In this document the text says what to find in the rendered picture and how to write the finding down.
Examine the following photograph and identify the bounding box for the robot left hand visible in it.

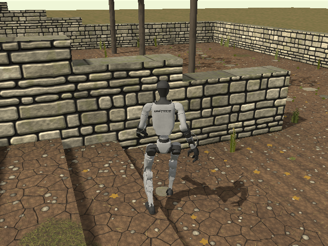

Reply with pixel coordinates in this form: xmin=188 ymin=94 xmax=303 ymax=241
xmin=136 ymin=130 xmax=148 ymax=139

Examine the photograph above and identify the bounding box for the robot right upper arm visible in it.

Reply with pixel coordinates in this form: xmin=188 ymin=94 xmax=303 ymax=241
xmin=174 ymin=102 xmax=188 ymax=131

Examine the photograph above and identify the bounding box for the robot right forearm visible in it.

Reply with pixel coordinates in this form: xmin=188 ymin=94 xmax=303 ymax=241
xmin=183 ymin=123 xmax=196 ymax=149

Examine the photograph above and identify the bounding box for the humanoid robot head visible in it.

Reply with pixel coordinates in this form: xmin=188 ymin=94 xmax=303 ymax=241
xmin=155 ymin=80 xmax=172 ymax=105

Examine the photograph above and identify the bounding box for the robot right hand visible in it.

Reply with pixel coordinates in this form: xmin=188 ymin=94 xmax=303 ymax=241
xmin=188 ymin=147 xmax=199 ymax=162

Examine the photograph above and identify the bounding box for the robot left upper arm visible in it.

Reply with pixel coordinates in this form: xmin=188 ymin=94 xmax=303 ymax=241
xmin=138 ymin=103 xmax=153 ymax=129

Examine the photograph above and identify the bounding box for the robot left foot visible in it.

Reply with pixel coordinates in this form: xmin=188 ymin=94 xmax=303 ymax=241
xmin=145 ymin=201 xmax=156 ymax=214

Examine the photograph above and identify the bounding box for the robot left forearm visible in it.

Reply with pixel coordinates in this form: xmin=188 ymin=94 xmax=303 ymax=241
xmin=136 ymin=122 xmax=143 ymax=134

